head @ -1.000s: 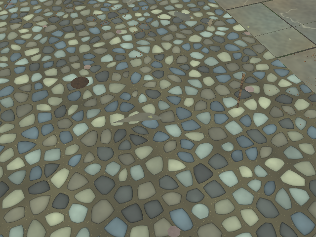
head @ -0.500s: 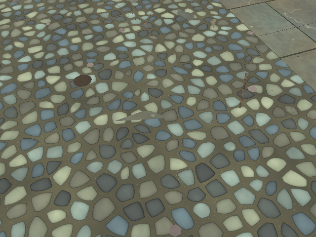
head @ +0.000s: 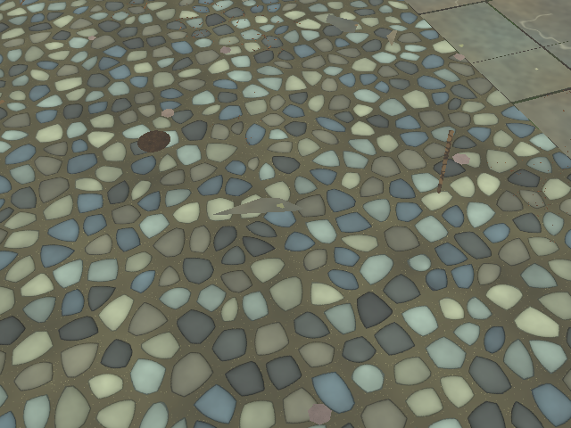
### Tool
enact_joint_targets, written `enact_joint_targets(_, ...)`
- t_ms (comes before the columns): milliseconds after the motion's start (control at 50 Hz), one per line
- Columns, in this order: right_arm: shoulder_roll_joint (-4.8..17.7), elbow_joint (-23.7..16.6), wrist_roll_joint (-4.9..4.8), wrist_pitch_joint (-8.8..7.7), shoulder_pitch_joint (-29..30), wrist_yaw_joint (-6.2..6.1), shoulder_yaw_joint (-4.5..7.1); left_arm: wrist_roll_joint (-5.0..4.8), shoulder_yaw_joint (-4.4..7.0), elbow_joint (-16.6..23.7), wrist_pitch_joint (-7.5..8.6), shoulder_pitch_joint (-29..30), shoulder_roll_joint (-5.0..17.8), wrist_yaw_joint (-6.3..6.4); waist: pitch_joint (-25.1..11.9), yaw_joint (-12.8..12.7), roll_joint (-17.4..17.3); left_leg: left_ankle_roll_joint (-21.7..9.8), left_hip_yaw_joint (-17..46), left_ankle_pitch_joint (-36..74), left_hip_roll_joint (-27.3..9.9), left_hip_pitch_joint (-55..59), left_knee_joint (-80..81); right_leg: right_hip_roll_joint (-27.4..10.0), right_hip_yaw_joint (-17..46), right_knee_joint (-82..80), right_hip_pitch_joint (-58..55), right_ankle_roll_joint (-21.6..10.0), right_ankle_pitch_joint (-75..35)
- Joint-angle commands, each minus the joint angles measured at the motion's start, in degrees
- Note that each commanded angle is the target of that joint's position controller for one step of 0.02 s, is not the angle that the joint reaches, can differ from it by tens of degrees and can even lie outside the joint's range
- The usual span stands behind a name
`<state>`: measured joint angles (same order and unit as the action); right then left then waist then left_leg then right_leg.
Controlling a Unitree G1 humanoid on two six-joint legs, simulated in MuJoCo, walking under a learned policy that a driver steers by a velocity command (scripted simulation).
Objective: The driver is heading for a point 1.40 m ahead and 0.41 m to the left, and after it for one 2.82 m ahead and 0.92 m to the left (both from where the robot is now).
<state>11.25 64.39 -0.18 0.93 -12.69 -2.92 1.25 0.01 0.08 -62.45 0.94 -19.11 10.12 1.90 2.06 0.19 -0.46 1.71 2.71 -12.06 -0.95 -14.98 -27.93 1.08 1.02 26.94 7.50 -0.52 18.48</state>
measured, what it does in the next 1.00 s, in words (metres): walks ahead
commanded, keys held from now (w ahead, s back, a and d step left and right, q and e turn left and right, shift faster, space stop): no key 0.32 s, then w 0.68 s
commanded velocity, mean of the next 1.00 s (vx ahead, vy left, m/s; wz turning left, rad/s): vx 0.23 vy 0.00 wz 0.00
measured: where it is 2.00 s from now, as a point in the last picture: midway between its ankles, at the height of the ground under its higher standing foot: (280, 286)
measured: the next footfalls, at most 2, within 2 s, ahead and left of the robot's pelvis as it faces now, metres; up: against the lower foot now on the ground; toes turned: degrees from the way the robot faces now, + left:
right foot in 1.06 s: +0.46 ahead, -0.10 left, +0.00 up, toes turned -3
left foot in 1.62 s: +0.77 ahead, +0.14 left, +0.00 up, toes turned +10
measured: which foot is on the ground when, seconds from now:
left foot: down 0.00-1.00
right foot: down 0.00-0.58, up 0.60-1.00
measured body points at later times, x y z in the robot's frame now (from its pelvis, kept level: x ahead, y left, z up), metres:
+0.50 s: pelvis +0.03 +0.01 -0.01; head +0.02 +0.02 +0.44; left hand -0.03 +0.25 -0.16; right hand +0.03 -0.23 -0.16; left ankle +0.02 +0.12 -0.72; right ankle -0.05 -0.11 -0.74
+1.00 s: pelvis +0.24 +0.02 -0.01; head +0.27 +0.02 +0.44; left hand +0.47 +0.23 -0.11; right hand +0.11 -0.22 -0.14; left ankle +0.05 +0.13 -0.74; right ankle +0.42 -0.11 -0.71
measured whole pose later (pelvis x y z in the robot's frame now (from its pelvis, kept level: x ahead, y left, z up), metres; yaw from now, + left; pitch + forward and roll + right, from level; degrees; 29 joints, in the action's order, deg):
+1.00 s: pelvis +0.24 +0.02 -0.01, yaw +0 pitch +2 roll +1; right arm 11.5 61.7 -0.6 -4.4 -30.1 -1.1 1.5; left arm -1.8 1.7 -48.4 5.7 2.1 12.4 -2.4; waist 1.6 5.4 1.2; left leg -0.8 -2.1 -21.4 1.0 10.7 -8.6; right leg -2.8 -2.2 32.5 35.5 -3.5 0.5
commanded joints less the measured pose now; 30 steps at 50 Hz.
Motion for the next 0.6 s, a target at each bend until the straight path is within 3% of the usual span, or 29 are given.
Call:
enact_joint_targets(20, 5.41, -1.09, -0.01, -0.28, -2.52, -0.17, 0.78, -0.03, 0.82, 0.43, 0.22, -4.98, 5.05, 0.16, 1.54, -0.02, 0.4, -1.81, -0.33, 7.99, -0.26, 4.94, 2.85, -1.5, 1.03, -6.23, 7.5, -0.57, -7.95)
enact_joint_targets(320, 4.75, -1.29, -0.08, -0.36, -3.8, -0.21, 0.72, -0.11, 0.84, 0.18, 0.28, -6.47, 4.26, 0.27, 1.92, -0.07, 0.45, -1.96, -0.32, 7.95, -0.13, 4.71, 2.6, -1.51, 0.78, -5.99, 7.75, -0.45, -7.66)
enact_joint_targets(340, 3.97, -0.76, -0.03, -0.32, -4.77, -0.22, 0.54, -0.11, 0.74, -0.42, 0.21, -7.6, 3.7, 0.33, 0.56, -0.1, 0.77, -1.97, -1.21, 2.52, 0.67, 5.33, 2.44, -1.1, 0.41, -6.56, 7.25, -0.67, -1.95)
enact_joint_targets(360, 3.97, -0.64, -0.24, -0.26, -4.86, -0.28, 0.6, -0.43, 1.02, -0.54, 0.04, -7.96, 4.35, 0.51, 1.46, -0.24, 1.58, -2.14, -2.71, -5.89, 2.2, 4.1, 0.91, -0.89, 0.78, -7.11, 8.14, -1.56, 6.97)
enact_joint_targets(400, 4.45, -1.46, -0.5, -0.82, -3.74, -0.2, 0.93, -1.06, 1.95, 0.69, -0.01, -7.54, 7.21, 0.89, 5.72, -1.0, 4.63, -3.01, -4.84, -20.12, 4.19, -3.05, -3.98, -4.14, 6.2, -9.88, 10.66, -5.17, 24.83)
enact_joint_targets(420, 3.69, -2.58, -0.54, -1.69, -1.77, 0.14, 0.78, -1.4, 2.44, 0.87, 0.39, -9.12, 8.6, 0.89, 7.6, -2.12, 6.93, -3.21, -5.45, -19.19, 4.14, -7.26, -8.02, -8.15, 11.84, -12.9, 9.99, -7.59, 29.61)
enact_joint_targets(440, 2.38, -3.6, -0.75, -2.84, -0.35, 0.71, 0.49, -1.73, 3.23, 1.08, 0.98, -9.79, 10.76, 0.79, 9.04, -2.67, 10.41, -3.26, -6.52, -14.28, 3.53, -10.8, -13.97, -13.69, 19.05, -16.41, 8.59, -10.48, 31.55)
enact_joint_targets(460, 2.2, -4.5, -0.93, -3.94, 0.94, 1.28, 0.39, -1.86, 3.79, 1.52, 1.51, -9.15, 11.83, 0.71, 10.89, -2.82, 11.21, -4.04, -4.76, -11.99, 0.92, -13.15, -18.14, -18.06, 24.44, -18.4, 9.2, -13.04, 30.27)
enact_joint_targets(500, 2.64, -5.53, -1.71, -5.72, 0.76, 2.28, 0.57, -1.61, 3.6, 2.88, 2.4, -6.24, 10.27, 0.3, 12.03, -1.07, 10.07, -5.89, -3.39, -15.06, -1.57, -14.95, -16.15, -18.86, 23.66, -17.27, 7.21, -12.87, 21.91)
enact_joint_targets(540, 2.77, -2.86, -2.06, -6.69, -6.74, 2.79, 1.23, -2.31, 3.49, 4.19, 2.25, -2.48, 9.79, -0.18, 9.02, 3.11, 7.59, -6.44, -6.82, -8.68, 1.0, 0.84, -1.69, -13.1, 14.3, -11.69, 11.57, -8.93, 14.17)
enact_joint_targets(560, 3.95, -0.44, -1.6, -6.62, -12.24, 2.86, 2.13, -2.21, 3.42, 4.83, 2.3, -1.81, 9.64, -0.33, 6.28, 4.69, 5.3, -5.55, -6.8, -4.0, 2.89, 10.3, 0.03, -9.44, 10.08, -5.99, 15.15, -7.45, 7.07)
enact_joint_targets(580, 7.45, 1.18, -1.29, -6.62, -20.55, 2.76, 3.49, -1.72, 2.76, 6.01, 2.87, 0.29, 7.85, -0.6, 2.6, 8.04, -3.79, -7.74, 5.74, -6.85, -4.66, 19.24, 6.12, -3.96, 2.82, 11.3, 20.78, -4.53, -2.1)
enact_joint_targets(600, 15.06, 1.56, -1.48, -6.93, -28.26, 3.23, 5.07, -1.64, 1.66, 8.06, 3.99, -0.77, 3.23, -0.46, -2.44, 9.04, -19.18, -16.15, 32.25, -13.39, -18.45, 27.69, 16.69, 2.84, -2.56, 30.28, 32.25, -1.61, 7.63)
